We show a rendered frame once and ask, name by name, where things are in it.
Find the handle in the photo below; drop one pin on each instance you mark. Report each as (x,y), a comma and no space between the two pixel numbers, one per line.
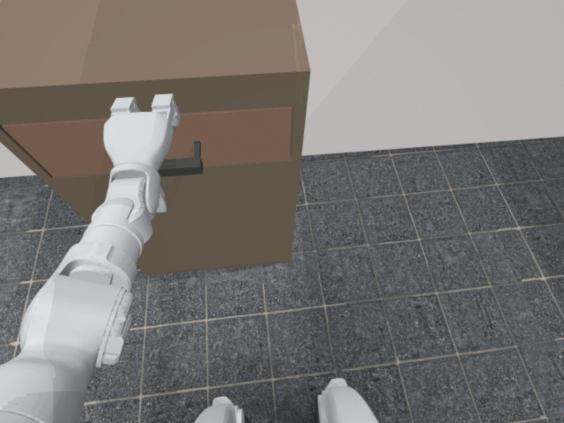
(184,166)

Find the robot right shin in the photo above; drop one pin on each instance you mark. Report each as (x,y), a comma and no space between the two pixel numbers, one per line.
(336,382)

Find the left robot hand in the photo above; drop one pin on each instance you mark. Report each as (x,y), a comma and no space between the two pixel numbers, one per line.
(132,136)

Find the left robot thigh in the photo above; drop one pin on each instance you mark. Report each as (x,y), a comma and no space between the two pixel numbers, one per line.
(221,413)

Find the cabinet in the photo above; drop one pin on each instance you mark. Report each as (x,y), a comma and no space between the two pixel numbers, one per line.
(64,60)

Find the left robot upper arm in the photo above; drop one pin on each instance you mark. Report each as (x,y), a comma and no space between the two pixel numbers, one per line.
(79,325)

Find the robot left forearm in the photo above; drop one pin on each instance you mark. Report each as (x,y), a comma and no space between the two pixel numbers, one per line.
(114,240)

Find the drawer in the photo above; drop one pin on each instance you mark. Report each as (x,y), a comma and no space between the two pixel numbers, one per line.
(76,147)

